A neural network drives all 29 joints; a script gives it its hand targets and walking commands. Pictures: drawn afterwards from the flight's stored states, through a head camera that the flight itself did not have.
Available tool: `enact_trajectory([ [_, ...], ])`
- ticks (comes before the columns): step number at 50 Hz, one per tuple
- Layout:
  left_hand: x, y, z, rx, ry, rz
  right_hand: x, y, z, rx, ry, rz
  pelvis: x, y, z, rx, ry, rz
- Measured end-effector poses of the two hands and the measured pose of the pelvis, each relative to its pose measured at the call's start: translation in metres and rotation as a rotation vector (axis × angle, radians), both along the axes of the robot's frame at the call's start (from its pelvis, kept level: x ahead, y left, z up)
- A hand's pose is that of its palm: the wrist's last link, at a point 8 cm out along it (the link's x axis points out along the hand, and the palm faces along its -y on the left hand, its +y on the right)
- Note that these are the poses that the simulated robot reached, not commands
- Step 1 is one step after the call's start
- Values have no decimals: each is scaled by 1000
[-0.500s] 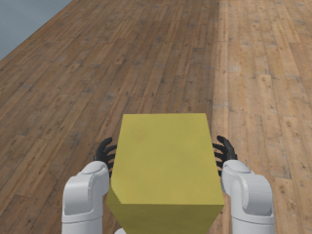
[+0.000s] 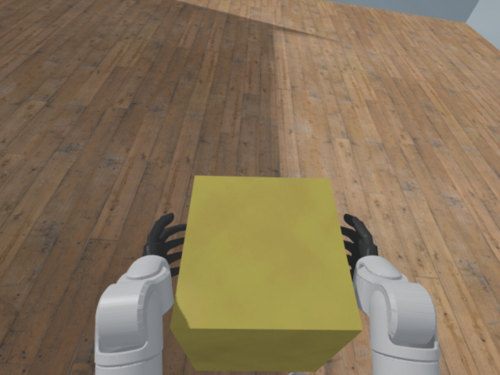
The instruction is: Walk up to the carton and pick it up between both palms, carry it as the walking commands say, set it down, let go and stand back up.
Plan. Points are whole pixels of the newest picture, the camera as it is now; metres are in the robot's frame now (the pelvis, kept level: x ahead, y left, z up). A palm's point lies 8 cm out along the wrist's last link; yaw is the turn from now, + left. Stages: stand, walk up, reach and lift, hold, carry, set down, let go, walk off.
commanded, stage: carry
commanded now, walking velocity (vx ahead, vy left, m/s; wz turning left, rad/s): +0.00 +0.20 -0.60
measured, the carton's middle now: (259, 279) +0.27 +0.01 +0.02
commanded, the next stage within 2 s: none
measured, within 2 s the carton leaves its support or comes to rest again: neither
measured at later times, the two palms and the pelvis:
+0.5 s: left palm (179, 262) +0.28 +0.14 +0.04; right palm (373, 319) +0.21 -0.15 +0.05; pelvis -0.03 +0.06 -0.02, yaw -13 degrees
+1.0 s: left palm (170, 253) +0.28 +0.15 +0.06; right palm out of the picture +0.14 -0.11 +0.06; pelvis -0.02 +0.14 -0.01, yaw -23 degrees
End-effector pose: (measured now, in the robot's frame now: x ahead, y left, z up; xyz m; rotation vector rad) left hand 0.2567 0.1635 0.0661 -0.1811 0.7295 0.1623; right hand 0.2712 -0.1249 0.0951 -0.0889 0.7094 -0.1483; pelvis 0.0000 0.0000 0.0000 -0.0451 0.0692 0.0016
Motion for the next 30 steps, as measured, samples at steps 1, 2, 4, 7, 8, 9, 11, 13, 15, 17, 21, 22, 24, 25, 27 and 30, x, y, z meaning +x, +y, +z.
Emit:
enact_trajectory([
  [1, 5, -1, 4, 7, -16, -23, -2, -2, 2, 11, -16, -25, -2, 5, 0, -2, -1, -21],
  [2, 10, -3, 8, 18, -28, -48, -4, -4, 3, 23, -28, -51, -5, 10, -1, -4, 0, -42],
  [4, 18, -9, 12, 43, -33, -102, -12, -10, -1, 52, -34, -106, -8, 20, -2, -9, 4, -78],
  [7, 26, -20, 6, 73, 1, -189, -29, -19, -15, 70, 1, -188, -11, 34, -5, -4, 8, -130],
  [8, 27, -25, 2, 82, 16, -217, -36, -22, -21, 77, 16, -215, -12, 37, -6, 0, 8, -148],
  [9, 27, -29, -2, 92, 30, -244, -43, -25, -27, 85, 30, -240, -12, 41, -7, 3, 8, -165],
  [11, 28, -37, -9, 110, 52, -294, -57, -30, -39, 101, 54, -287, -14, 47, -10, 13, 10, -197],
  [13, 28, -45, -16, 118, 65, -332, -68, -35, -49, 112, 66, -329, -16, 51, -15, 29, 8, -224],
  [15, 29, -52, -20, 133, 64, -362, -76, -39, -56, 130, 64, -365, -19, 55, -19, 42, 6, -246],
  [17, 30, -57, -21, 168, 67, -393, -82, -41, -64, 170, 68, -400, -22, 60, -18, 4, 5, -232],
  [21, 28, -44, -23, 131, 54, -334, -76, -32, -65, 144, 71, -347, -26, 56, -23, 29, 36, -194],
  [22, 26, -39, -24, 106, 44, -315, -71, -29, -59, 131, 58, -337, -27, 55, -23, 40, 30, -211],
  [24, 23, -30, -26, 90, 35, -295, -62, -24, -48, 116, 44, -318, -27, 57, -20, 47, 34, -228],
  [25, 21, -26, -26, 94, 36, -290, -57, -20, -44, 111, 40, -306, -26, 60, -18, 53, 46, -233],
  [27, 19, -16, -24, 108, 47, -280, -52, -12, -41, 108, 49, -286, -23, 67, -13, 78, 65, -259],
  [30, 22, -2, -14, 118, 40, -286, -53, 3, -37, 121, 41, -294, -20, 86, -9, 98, 63, -303],
])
